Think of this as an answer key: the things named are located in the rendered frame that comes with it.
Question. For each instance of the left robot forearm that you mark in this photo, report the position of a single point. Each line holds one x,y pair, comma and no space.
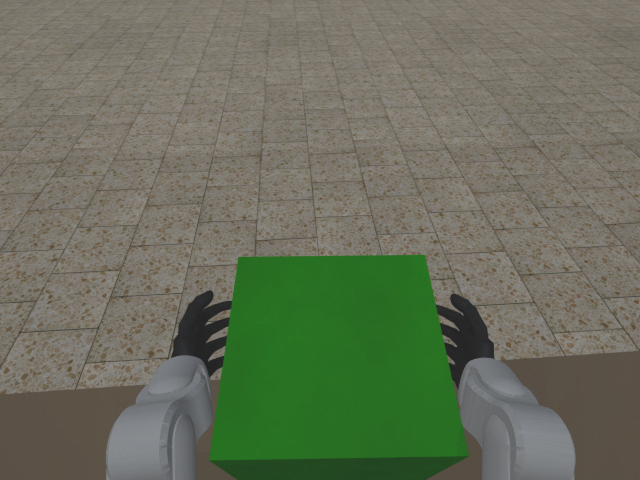
156,438

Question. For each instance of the robot left hand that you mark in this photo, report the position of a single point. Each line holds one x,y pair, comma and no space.
193,333

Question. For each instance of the carton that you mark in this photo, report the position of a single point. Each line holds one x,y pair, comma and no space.
335,368

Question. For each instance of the right robot forearm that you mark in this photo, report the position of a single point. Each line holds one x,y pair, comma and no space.
520,439

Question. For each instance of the robot right hand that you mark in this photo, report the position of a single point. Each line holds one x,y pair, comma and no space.
472,340

